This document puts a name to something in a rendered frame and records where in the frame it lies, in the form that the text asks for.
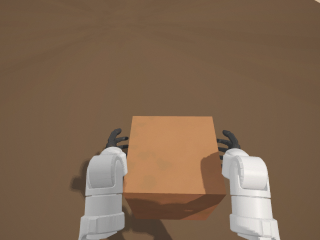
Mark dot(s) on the robot right hand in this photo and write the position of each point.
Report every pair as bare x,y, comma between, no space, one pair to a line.
232,143

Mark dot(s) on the robot left hand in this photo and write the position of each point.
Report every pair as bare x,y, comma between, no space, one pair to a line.
112,140

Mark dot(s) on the robot right forearm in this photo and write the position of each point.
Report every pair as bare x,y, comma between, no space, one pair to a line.
251,216

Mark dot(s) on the carton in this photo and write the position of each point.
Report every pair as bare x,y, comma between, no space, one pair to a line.
174,170

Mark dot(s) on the robot left forearm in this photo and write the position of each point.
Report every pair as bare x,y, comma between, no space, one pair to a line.
103,215

